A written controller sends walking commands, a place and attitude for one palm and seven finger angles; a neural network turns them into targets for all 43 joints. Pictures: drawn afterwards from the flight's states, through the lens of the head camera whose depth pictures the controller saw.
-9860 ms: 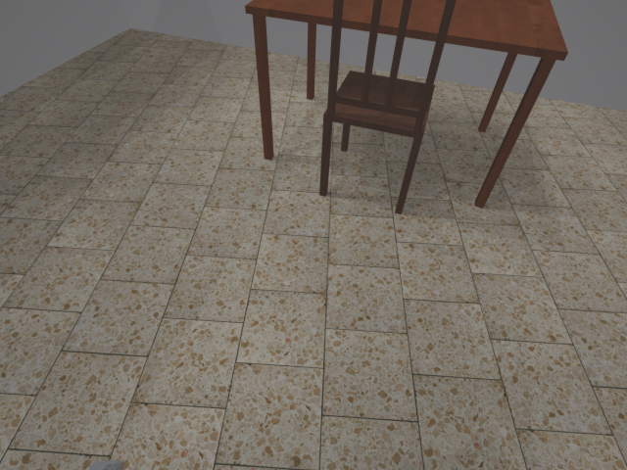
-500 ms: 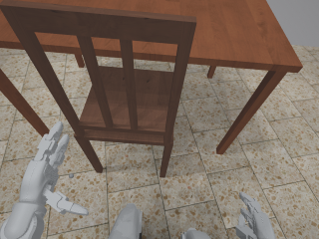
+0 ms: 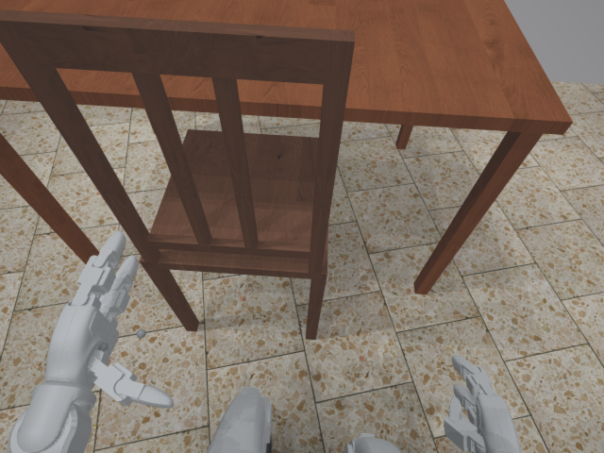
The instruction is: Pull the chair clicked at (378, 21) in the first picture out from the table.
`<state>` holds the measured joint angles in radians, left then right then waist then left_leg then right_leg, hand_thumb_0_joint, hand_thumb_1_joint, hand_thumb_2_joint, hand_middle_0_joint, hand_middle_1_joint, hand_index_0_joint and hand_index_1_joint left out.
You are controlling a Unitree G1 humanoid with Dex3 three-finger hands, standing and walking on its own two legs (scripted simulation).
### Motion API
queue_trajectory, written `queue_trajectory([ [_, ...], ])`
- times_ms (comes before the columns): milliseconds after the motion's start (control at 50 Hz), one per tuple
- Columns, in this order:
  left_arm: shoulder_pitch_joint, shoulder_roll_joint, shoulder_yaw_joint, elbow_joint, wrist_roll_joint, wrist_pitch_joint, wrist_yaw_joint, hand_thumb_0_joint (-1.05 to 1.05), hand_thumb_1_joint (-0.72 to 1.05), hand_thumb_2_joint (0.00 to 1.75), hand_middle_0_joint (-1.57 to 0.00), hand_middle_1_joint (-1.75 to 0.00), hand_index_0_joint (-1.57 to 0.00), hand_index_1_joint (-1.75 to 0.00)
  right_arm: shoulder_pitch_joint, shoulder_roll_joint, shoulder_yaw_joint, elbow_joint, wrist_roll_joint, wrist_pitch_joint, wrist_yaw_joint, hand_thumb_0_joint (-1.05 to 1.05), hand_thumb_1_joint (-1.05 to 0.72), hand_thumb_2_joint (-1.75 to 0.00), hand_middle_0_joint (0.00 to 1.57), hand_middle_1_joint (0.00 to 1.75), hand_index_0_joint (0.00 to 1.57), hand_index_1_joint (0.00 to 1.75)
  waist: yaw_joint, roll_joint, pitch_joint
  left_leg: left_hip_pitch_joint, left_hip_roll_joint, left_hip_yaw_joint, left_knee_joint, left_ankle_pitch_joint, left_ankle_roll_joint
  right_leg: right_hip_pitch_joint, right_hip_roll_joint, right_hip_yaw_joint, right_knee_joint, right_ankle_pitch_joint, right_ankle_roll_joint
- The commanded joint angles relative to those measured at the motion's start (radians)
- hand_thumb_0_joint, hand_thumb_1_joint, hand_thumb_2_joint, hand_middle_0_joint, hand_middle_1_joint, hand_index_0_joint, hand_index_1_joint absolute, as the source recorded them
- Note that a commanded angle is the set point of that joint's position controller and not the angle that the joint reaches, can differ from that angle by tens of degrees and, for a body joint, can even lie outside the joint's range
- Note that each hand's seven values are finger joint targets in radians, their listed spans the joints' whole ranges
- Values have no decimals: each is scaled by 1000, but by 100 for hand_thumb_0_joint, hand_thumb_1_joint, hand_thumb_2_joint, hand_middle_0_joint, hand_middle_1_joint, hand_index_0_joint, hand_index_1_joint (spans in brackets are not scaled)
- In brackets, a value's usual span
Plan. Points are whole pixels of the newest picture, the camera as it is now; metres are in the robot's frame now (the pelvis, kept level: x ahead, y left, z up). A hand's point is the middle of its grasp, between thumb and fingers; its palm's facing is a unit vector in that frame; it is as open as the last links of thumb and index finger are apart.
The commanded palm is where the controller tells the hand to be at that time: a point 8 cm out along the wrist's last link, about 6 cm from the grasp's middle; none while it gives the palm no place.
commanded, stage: aim the fingers beside a spindle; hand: left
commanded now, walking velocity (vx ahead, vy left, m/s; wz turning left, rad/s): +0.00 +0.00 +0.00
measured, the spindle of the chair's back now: (182, 177) +0.50 +0.23 +0.03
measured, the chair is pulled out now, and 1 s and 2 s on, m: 0.00 0.00 0.00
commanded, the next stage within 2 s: none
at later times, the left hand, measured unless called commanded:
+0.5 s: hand (154, 311) +0.27 +0.21 +0.04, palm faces +0.02 -1.00 -0.06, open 16.9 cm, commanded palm +0.26 +0.26 +0.04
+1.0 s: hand (167, 289) +0.31 +0.21 +0.02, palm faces +0.02 -1.00 -0.05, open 16.9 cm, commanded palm +0.30 +0.26 +0.02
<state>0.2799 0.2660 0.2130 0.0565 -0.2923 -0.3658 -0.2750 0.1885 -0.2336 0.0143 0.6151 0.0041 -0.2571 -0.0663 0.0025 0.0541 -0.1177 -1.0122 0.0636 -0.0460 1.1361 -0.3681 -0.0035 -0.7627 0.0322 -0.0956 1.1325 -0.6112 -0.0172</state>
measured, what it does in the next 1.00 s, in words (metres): stands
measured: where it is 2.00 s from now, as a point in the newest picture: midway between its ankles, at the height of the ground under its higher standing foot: outside the picture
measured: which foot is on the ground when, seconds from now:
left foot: down 0.00-1.00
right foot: down 0.00-1.00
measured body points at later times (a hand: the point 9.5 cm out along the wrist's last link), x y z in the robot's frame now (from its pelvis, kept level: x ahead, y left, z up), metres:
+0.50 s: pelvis +0.00 +0.00 -0.01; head +0.07 +0.01 +0.43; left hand +0.27 +0.26 +0.04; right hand +0.17 -0.24 -0.10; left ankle +0.10 +0.12 -0.65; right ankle -0.03 -0.11 -0.65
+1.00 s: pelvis +0.00 +0.01 -0.02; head +0.09 +0.02 +0.42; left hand +0.31 +0.26 +0.02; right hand +0.16 -0.24 -0.11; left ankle +0.10 +0.12 -0.65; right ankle -0.03 -0.11 -0.65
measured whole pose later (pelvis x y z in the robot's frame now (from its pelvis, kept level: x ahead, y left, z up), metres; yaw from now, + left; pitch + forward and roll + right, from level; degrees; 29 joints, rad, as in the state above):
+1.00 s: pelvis +0.00 +0.01 -0.02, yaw -1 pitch +19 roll -4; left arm -0.02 0.28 0.24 0.33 -0.25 -0.42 -0.25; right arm 0.19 -0.26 0.02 0.64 -0.01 -0.22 -0.05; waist -0.02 0.05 -0.14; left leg -1.16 0.07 -0.03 1.23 -0.39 0.00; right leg -0.92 0.03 -0.08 1.24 -0.64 -0.01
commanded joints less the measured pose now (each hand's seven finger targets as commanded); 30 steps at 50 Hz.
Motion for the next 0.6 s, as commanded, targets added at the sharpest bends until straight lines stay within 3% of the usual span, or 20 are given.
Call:
queue_trajectory([
  [0,-78,145,81,-210,-16,-65,2,0,-50,30,-6,-8,-6,-8,-31,-137,-54,-138,9,-53,-16,0,-90,-90,20,30,20,30,-11,33,-223,375,-48,-20,-145,71,24,-79,30,73,-221,218,10],
  [100,-137,140,70,-167,-10,-71,2,0,-50,30,-6,-8,-6,-8,-27,-142,-52,-127,5,-58,-19,0,-90,-90,20,30,20,30,-24,4,-213,344,-47,-23,-129,47,25,-108,28,78,-215,187,11],
  [240,-180,140,57,-160,1,-80,8,0,-50,30,-6,-8,-6,-8,-20,-148,-51,-129,2,-63,-15,0,-90,-90,20,30,20,30,-16,37,-257,365,-44,-26,-125,62,24,-126,29,65,-189,201,6],
  [420,-250,188,120,-79,5,-85,23,0,-50,30,-6,-8,-6,-8,-15,-156,-50,-117,-1,-48,-12,0,-90,-90,20,30,20,30,-7,20,-265,312,-43,-18,-104,44,24,-133,29,83,-180,177,4],
  [460,-289,176,106,-56,3,-88,14,0,-50,30,-6,-8,-6,-8,-12,-157,-48,-113,-1,-47,-13,0,-90,-90,20,30,20,30,-19,10,-263,308,-41,-16,-95,47,23,-141,27,87,-179,184,7],
  [500,-340,177,98,-50,1,-95,3,0,-50,30,-6,-8,-6,-8,-9,-162,-48,-108,0,-51,-15,0,-90,-90,20,30,20,30,-23,38,-274,320,-39,-18,-89,39,22,-167,28,85,-171,173,6],
  [520,-328,168,92,-36,0,-94,0,0,-50,30,-6,-8,-6,-8,-3,-164,-48,-108,-3,-51,-14,0,-90,-90,20,30,20,30,-24,15,-283,318,-38,-23,-90,41,24,-166,31,79,-167,172,6],
  [580,-346,146,58,-44,1,-91,-6,0,-50,30,-6,-8,-6,-8,0,-168,-51,-111,-2,-52,-11,0,-90,-90,20,30,20,30,-27,51,-307,359,-37,-30,-92,57,21,-186,30,64,-154,196,4],
])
